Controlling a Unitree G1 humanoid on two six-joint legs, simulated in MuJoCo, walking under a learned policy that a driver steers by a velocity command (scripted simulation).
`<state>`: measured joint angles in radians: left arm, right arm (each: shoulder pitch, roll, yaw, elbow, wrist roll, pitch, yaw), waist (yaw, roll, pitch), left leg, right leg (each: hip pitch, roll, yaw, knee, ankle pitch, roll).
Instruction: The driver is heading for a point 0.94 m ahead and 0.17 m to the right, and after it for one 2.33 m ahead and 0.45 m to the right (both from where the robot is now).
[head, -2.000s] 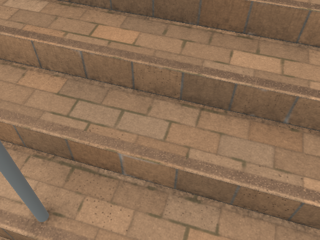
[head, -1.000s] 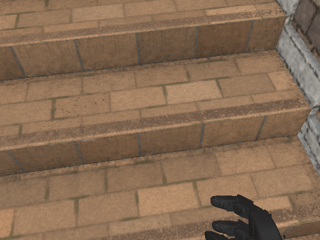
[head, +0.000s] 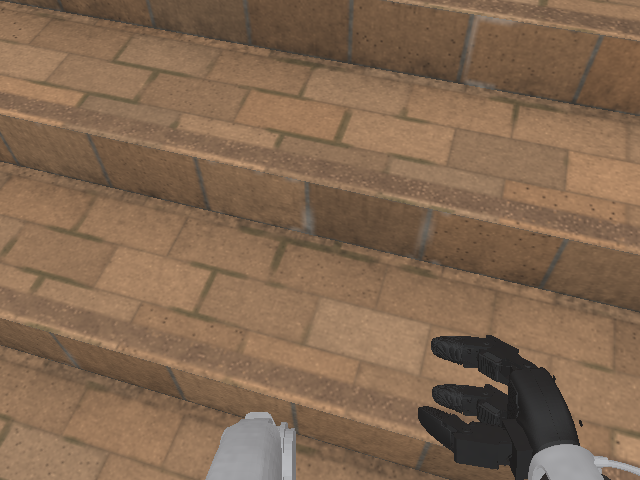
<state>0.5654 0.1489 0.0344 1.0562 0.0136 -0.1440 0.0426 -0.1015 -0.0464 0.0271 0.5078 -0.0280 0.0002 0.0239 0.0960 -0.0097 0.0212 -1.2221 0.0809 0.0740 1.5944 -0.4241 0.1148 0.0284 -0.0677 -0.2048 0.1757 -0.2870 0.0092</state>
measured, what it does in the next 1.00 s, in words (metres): climbs, turning right: left foot 0.15 m higher, then right foot 0.15 m higher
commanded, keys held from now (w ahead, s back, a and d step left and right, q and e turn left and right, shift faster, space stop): w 0.06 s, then w+e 0.84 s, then w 0.10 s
